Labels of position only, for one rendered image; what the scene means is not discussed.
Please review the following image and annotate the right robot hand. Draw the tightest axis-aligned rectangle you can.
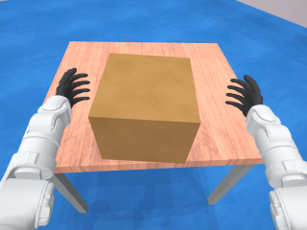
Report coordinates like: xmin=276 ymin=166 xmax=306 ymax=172
xmin=225 ymin=75 xmax=263 ymax=117

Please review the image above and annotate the left robot hand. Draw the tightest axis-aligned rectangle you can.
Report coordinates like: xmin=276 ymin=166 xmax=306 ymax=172
xmin=56 ymin=67 xmax=90 ymax=108

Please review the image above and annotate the robot left upper arm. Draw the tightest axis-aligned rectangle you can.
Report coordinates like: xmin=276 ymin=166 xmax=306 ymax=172
xmin=0 ymin=178 xmax=55 ymax=230

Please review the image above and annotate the table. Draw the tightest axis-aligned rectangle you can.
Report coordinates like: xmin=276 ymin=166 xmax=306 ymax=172
xmin=42 ymin=41 xmax=264 ymax=214

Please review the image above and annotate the robot left forearm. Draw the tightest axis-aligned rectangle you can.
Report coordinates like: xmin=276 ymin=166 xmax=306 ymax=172
xmin=0 ymin=95 xmax=72 ymax=189

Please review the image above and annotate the robot right upper arm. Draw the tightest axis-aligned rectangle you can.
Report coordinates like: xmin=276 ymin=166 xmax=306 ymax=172
xmin=269 ymin=185 xmax=307 ymax=230

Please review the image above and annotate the carton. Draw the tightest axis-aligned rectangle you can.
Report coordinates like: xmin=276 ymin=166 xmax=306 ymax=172
xmin=88 ymin=53 xmax=201 ymax=164

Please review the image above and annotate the robot right forearm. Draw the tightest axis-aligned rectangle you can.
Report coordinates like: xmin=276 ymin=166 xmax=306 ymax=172
xmin=246 ymin=104 xmax=307 ymax=189

